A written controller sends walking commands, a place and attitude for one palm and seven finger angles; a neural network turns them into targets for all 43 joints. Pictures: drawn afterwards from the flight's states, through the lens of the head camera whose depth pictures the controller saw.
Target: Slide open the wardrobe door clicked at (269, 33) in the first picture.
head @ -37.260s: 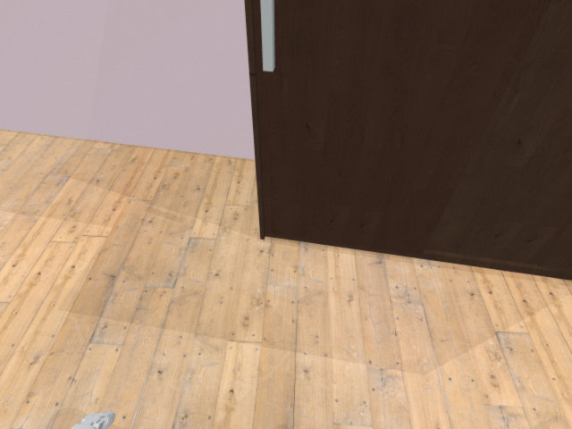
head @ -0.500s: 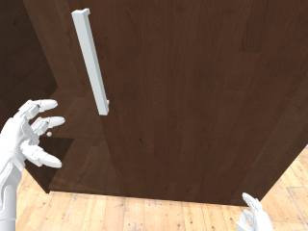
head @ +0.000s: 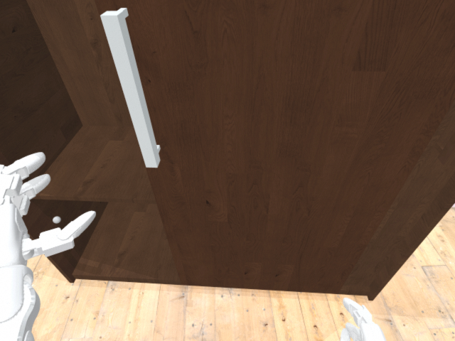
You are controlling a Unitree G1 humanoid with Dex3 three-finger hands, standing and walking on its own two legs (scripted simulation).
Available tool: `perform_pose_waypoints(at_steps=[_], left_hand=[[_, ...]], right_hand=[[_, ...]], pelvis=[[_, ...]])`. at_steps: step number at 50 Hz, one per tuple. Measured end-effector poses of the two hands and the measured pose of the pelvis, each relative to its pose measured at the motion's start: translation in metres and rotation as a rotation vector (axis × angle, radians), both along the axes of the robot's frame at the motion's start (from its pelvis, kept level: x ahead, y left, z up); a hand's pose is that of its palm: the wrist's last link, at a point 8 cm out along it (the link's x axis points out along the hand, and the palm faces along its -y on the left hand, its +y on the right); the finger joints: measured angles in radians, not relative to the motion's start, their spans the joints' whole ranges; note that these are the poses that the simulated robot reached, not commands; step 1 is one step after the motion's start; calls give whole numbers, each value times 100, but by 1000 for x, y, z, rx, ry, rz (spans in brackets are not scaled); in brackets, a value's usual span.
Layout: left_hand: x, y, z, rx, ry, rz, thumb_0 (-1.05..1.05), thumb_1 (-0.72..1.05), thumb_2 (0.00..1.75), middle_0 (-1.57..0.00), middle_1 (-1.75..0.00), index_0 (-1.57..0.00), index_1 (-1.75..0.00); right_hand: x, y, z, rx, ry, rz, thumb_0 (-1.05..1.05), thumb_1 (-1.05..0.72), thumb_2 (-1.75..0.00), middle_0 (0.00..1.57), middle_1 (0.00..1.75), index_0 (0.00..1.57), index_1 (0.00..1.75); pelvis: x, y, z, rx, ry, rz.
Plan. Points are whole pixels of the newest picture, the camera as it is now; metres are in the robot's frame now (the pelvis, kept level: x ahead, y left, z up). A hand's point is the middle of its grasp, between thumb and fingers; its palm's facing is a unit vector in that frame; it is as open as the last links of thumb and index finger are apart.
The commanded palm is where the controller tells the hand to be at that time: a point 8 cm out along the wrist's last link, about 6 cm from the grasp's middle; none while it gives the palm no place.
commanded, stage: draw the hand back to the body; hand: left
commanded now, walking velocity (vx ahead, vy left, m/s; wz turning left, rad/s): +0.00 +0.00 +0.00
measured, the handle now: (140, 98) +0.50 +0.25 +0.21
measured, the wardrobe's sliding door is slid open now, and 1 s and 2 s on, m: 0.52 0.52 0.52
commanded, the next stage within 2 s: step back with the hand held close in 0.62 s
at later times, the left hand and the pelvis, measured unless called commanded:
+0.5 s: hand (50, 239) +0.19 +0.27 +0.16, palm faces +0.52 -0.79 -0.33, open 7.6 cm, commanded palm +0.14 +0.30 +0.17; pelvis +0.01 +0.00 +0.00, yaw +0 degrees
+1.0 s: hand (54, 248) +0.18 +0.27 +0.14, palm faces +0.41 -0.80 -0.43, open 7.4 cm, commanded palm +0.12 +0.32 +0.17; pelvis -0.02 +0.02 -0.01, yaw +0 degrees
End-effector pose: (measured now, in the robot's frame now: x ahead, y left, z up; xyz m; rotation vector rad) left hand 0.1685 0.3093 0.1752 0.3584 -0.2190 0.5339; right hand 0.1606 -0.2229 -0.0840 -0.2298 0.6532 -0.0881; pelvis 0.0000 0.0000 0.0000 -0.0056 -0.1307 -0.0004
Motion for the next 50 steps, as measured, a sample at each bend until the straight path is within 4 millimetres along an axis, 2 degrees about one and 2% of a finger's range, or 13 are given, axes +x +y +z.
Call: perform_pose_waypoints(at_steps=[6, 15, 23, 31, 41, 50], left_hand=[[-1, -8, 1, 29, 22, -48, 0, 36, 65, -23, -61, -22, -61], [-21, -7, -9, 30, 84, -29, 1, 68, 80, -22, -42, -22, -42], [-27, -5, -4, 30, 60, 11, 1, 84, 88, -21, -33, -21, -33], [-26, -9, -5, 24, 58, -4, 2, 88, 90, -21, -30, -21, -30], [-29, -9, -2, 67, 62, -19, 2, 89, 90, -21, -30, -21, -30], [-27, -4, -12, 117, 132, -91, 2, 89, 90, -21, -30, -21, -30]], right_hand=[[13, -2, 9, 6, -42, -17, 1, -90, -90, 20, 30, 20, 30], [30, 1, 16, -1, -63, 4, 1, -90, -90, 20, 30, 20, 30], [33, 10, 13, 9, -57, 33, 1, -90, -90, 20, 30, 20, 30], [24, 12, 10, 27, -47, 27, 1, -90, -90, 20, 30, 20, 30], [9, 1, 6, 13, -9, -1, 1, -90, -90, 20, 30, 20, 30], [-16, -6, 2, -30, 43, -87, 1, -90, -90, 20, 30, 20, 30]], pelvis=[[7, 2, 0, 2, 6, -12], [12, 3, 0, -2, 11, -8], [9, 2, 0, -2, 5, 5], [5, 0, 0, -1, -1, 2], [-1, -2, -1, -12, 33, 8], [-16, 16, -7, -11, 101, -3]])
